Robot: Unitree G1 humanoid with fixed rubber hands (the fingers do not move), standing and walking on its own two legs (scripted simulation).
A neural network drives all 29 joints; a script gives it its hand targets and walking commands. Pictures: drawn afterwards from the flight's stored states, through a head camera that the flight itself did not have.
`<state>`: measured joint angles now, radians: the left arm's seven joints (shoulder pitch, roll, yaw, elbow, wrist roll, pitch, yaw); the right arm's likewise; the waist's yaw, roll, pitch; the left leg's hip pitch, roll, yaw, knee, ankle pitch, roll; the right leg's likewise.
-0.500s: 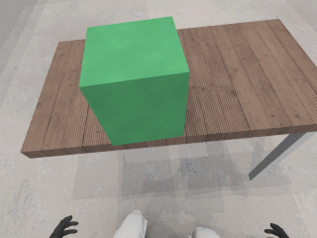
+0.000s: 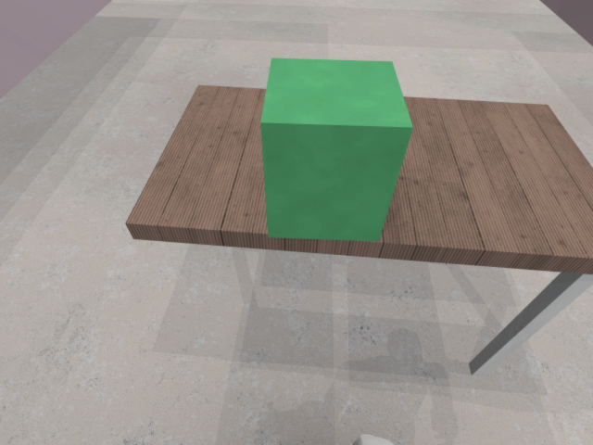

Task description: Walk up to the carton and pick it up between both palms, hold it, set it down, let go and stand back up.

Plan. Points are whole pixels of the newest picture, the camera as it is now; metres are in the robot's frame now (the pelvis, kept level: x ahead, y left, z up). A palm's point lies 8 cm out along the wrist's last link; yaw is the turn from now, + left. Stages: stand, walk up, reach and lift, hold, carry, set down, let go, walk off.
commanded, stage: walk up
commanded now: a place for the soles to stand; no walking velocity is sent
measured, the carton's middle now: (327, 153) +0.58 -0.04 +0.06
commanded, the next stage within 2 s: none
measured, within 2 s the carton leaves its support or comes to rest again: neither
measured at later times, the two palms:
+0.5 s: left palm out of the picture +0.06 +0.25 -0.10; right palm out of the picture +0.05 -0.25 -0.11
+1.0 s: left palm out of the picture +0.13 +0.23 -0.09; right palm out of the picture +0.03 -0.29 -0.13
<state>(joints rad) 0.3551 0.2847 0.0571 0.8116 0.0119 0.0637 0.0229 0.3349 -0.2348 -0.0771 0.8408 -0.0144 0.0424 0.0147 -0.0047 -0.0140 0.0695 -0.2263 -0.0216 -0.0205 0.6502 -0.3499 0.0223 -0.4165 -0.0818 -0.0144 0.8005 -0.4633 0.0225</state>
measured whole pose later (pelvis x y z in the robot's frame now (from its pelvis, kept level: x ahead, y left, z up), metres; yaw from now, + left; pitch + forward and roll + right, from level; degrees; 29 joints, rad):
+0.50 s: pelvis +0.01 +0.00 +0.01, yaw -4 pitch -1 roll +0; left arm 0.40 0.23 0.01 0.78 0.01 -0.02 0.01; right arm 0.29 -0.24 0.00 0.83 -0.01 0.00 -0.01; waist 0.00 0.00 0.03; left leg -0.18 0.01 0.04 0.51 -0.31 0.01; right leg -0.22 0.00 0.04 0.52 -0.28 0.01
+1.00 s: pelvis +0.07 -0.03 +0.01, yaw -8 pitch -3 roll +0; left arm 0.44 0.24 0.04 0.72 0.05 -0.06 0.00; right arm 0.42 -0.28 -0.03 0.86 -0.04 0.04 0.01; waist 0.01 0.04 0.08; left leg -0.30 0.02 0.02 1.04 -0.52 0.00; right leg -0.21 0.01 -0.04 0.59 -0.33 -0.04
